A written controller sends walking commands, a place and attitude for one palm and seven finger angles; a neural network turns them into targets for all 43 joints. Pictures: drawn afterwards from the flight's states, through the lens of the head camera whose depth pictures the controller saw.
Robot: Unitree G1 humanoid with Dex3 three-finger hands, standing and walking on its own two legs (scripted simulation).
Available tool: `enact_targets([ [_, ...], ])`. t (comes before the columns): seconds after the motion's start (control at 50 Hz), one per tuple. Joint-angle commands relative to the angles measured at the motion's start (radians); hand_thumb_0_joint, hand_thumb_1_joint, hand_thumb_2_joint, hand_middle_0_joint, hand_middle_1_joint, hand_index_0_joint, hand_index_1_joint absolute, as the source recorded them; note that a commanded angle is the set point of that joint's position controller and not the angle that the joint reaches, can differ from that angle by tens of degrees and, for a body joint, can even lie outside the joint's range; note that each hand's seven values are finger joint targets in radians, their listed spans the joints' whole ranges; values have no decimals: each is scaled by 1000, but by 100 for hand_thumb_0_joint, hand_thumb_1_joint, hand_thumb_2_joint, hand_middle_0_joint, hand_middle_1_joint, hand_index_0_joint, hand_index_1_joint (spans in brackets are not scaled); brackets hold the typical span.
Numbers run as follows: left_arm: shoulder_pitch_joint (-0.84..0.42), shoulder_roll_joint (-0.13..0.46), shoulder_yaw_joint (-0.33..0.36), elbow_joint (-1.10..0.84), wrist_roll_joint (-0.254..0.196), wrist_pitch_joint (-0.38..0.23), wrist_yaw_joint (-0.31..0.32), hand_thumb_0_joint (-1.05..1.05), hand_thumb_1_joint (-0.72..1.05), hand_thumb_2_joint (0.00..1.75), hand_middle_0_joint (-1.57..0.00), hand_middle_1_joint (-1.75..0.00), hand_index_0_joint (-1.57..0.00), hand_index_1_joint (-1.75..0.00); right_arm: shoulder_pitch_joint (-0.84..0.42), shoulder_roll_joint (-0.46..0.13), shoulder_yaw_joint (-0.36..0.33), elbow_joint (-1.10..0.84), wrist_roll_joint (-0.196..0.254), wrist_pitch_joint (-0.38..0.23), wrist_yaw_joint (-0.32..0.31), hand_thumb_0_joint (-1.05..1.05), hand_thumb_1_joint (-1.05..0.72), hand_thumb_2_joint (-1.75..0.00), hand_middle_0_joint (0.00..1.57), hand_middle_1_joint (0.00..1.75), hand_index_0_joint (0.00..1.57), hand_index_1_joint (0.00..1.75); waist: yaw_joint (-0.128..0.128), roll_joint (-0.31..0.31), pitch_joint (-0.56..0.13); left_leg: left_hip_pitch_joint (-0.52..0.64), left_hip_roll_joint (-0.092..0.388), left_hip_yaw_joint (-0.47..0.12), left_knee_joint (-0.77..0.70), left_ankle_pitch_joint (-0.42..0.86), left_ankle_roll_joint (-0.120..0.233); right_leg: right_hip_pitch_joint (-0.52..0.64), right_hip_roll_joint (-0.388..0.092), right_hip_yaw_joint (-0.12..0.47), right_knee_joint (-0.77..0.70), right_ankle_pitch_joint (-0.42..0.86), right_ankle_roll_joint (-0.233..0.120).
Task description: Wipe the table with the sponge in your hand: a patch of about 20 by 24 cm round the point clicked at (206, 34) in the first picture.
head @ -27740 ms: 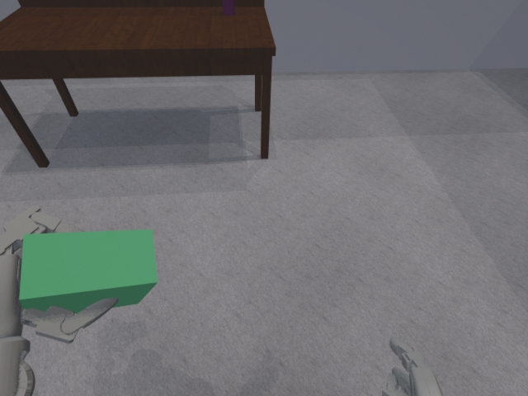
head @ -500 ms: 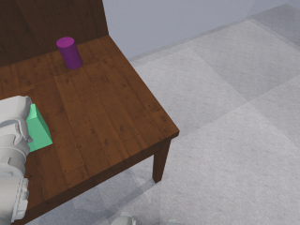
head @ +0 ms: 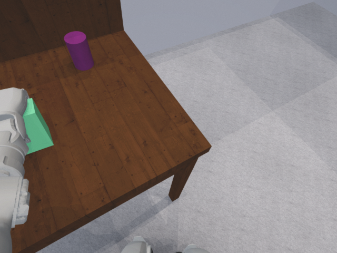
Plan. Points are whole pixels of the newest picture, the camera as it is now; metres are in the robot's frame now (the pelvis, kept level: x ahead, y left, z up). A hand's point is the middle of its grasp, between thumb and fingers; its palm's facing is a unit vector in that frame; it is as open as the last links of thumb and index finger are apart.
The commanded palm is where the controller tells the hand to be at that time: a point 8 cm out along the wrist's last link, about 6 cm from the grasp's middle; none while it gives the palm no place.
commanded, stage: slide across to the middle lane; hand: left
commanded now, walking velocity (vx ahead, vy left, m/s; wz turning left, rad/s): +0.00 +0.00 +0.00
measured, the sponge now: (22, 135) +0.41 +0.37 -0.02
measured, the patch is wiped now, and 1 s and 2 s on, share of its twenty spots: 0.40 0.50 0.70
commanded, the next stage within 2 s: wipe back along the middle lane in 0.60 s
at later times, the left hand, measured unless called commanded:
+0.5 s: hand (37, 108) +0.46 +0.33 +0.03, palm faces -0.13 +0.00 -0.99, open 9.9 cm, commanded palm +0.45 +0.29 +0.07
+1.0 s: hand (54, 110) +0.45 +0.29 +0.02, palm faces -0.12 -0.01 -0.99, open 10.0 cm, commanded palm +0.43 +0.26 +0.06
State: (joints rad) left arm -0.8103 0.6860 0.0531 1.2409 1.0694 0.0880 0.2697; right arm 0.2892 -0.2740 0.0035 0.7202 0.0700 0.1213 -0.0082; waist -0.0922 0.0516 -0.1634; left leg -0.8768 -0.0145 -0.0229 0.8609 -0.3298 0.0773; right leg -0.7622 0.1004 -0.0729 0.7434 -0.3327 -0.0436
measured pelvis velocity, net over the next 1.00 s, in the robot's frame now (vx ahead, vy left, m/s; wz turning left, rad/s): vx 0.04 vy -0.01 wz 0.00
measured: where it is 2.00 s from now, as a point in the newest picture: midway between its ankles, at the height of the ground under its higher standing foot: outside the picture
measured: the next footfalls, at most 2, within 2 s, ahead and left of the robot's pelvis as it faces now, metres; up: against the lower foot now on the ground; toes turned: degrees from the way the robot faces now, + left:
none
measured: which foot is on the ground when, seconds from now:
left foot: down 0.00-1.00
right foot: down 0.00-1.00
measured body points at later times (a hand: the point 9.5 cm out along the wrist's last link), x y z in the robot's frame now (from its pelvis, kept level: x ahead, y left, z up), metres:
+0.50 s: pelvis +0.02 +0.02 +0.01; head +0.10 +0.04 +0.45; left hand +0.46 +0.32 +0.08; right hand +0.10 -0.24 -0.12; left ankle +0.04 +0.06 -0.70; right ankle +0.01 -0.10 -0.70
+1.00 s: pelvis +0.04 -0.01 +0.02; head +0.11 +0.00 +0.47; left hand +0.46 +0.29 +0.08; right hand +0.10 -0.28 -0.11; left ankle +0.04 +0.06 -0.70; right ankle +0.01 -0.10 -0.70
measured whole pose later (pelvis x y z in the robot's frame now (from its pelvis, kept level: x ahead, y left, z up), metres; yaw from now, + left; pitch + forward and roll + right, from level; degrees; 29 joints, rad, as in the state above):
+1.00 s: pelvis +0.04 -0.01 +0.02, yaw +0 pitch +16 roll -3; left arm -0.68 0.44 -0.09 1.09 0.98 0.29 0.37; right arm 0.26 -0.27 -0.04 0.78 0.07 0.18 0.04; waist -0.06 0.05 -0.16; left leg -0.64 -0.02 -0.01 0.69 -0.33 0.07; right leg -0.53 0.10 -0.04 0.57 -0.32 -0.05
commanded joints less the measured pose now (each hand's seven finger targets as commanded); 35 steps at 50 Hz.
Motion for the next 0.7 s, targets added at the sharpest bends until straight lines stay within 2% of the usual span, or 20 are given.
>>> enact_targets([
  [0.0,-271,204,-5,-130,13,13,50,0,10,130,-120,-160,-120,-160,92,-184,-72,-62,-8,-18,-2,0,-90,-90,20,30,20,30,-18,54,-306,369,37,-98,-117,150,-19,34,-26,52,-112,92,-22],
  [0.04,-299,130,-37,-174,-21,10,48,0,10,130,-120,-160,-120,-160,80,-175,-75,-60,-5,-22,1,0,-90,-90,20,30,20,30,-26,59,-327,439,51,-128,-136,171,-32,9,-28,44,-110,95,-20],
  [0.06,-283,128,-33,-168,-25,15,52,0,10,130,-120,-160,-120,-160,86,-177,-80,-52,-8,-21,1,0,-90,-90,20,30,20,30,-18,68,-324,465,53,-138,-140,171,-37,-2,-24,41,-113,88,-20],
  [0.08,-308,96,-59,-169,-36,21,56,0,10,130,-120,-160,-120,-160,81,-175,-77,-48,-7,-21,1,0,-90,-90,20,30,20,30,-34,54,-299,468,55,-143,-150,153,-38,-10,-24,38,-123,82,-17],
  [0.12,-332,77,-63,-190,-47,30,67,0,10,130,-120,-160,-120,-160,71,-173,-81,-39,-7,-24,2,0,-90,-90,20,30,20,30,-29,55,-303,499,62,-170,-170,136,-49,-14,-26,34,-122,76,-17],
  [0.14,-397,13,-103,-235,-67,25,67,0,10,130,-120,-160,-120,-160,52,-166,-81,-36,-5,-32,0,0,-90,-90,20,30,20,30,-48,78,-300,552,77,-204,-186,135,-59,-57,-32,34,-115,82,-14],
  [0.18,-375,-19,-119,-194,-65,46,73,0,10,130,-120,-160,-120,-160,60,-169,-87,-13,-12,-35,3,0,-90,-90,20,30,20,30,-43,89,-281,584,82,-231,-197,120,-74,-92,-31,26,-112,69,-15],
  [0.22,-406,-85,-163,-187,-68,65,77,0,10,130,-120,-160,-120,-160,54,-164,-88,0,-14,-36,7,0,-90,-90,20,30,20,30,-51,83,-268,601,87,-252,-207,107,-85,-111,-33,24,-107,70,-15],
  [0.24,-440,-121,-173,-214,-86,65,77,0,10,130,-120,-160,-120,-160,40,-159,-87,5,-13,-43,7,0,-90,-90,20,30,20,30,-50,126,-274,648,101,-281,-219,132,-101,-145,-37,26,-91,78,-17],
  [0.26,-438,-148,-191,-215,-91,72,77,0,10,130,-120,-160,-120,-160,47,-160,-94,13,-18,-42,10,0,-90,-90,20,30,20,30,-48,116,-286,668,98,-282,-216,137,-102,-143,-35,25,-92,72,-16],
  [0.32,-454,-159,-205,-184,-85,108,75,0,10,130,-120,-160,-120,-160,43,-158,-89,21,-19,-31,15,0,-90,-90,20,30,20,30,-53,56,-296,642,86,-257,-209,169,-100,-91,-35,24,-109,92,-15],
  [0.34,-457,-156,-182,-197,-95,110,76,0,10,130,-120,-160,-120,-160,35,-156,-89,21,-18,-32,13,0,-90,-90,20,30,20,30,-44,81,-308,663,92,-263,-213,203,-106,-94,-37,28,-105,106,-17],
  [0.4,-487,-151,-197,-162,-70,142,76,0,10,130,-120,-160,-120,-160,36,-156,-84,23,-22,-19,17,0,-90,-90,20,30,20,30,-53,43,-299,634,79,-232,-205,220,-98,-55,-34,25,-120,114,-17],
  [0.42,-472,-134,-182,-147,-68,153,77,0,10,130,-120,-160,-120,-160,35,-155,-81,19,-20,-14,18,0,-90,-90,20,30,20,30,-45,40,-300,618,73,-218,-205,224,-95,-30,-33,24,-128,117,-18],
  [0.46,-484,-106,-157,-148,-69,156,80,0,10,130,-120,-160,-120,-160,37,-157,-80,18,-24,-11,18,0,-90,-90,20,30,20,30,-37,49,-329,629,71,-202,-197,296,-97,-3,-32,22,-126,143,-21],
  [0.48,-451,-105,-152,-140,-61,161,80,0,10,130,-120,-160,-120,-160,35,-153,-80,13,-24,-7,20,0,-90,-90,20,30,20,30,-30,52,-346,627,66,-176,-185,342,-91,24,-32,26,-135,160,-22],
  [0.52,-436,-127,-169,-133,-49,171,80,0,10,130,-120,-160,-120,-160,31,-147,-77,4,-26,3,27,0,-90,-90,20,30,20,30,-33,41,-338,619,66,-159,-174,393,-87,48,-30,28,-146,193,-20],
  [0.54,-423,-121,-147,-143,-54,170,82,0,10,130,-120,-160,-120,-160,28,-146,-80,0,-23,4,29,0,-90,-90,20,30,20,30,-22,58,-351,632,70,-167,-176,437,-94,57,-32,28,-140,204,-21],
  [0.62,-410,-131,-154,-146,-64,175,90,0,10,130,-120,-160,-120,-160,27,-144,-76,-6,-24,13,34,0,-90,-90,20,30,20,30,-28,15,-354,576,55,-111,-166,429,-64,147,-34,42,-165,284,-14],
  [0.68,-365,-81,-114,-131,-65,183,95,0,10,130,-120,-160,-120,-160,30,-148,-75,-5,-22,16,33,0,-90,-90,20,30,20,30,-21,-25,-354,526,43,-84,-164,431,-43,228,-39,57,-172,366,-11],
])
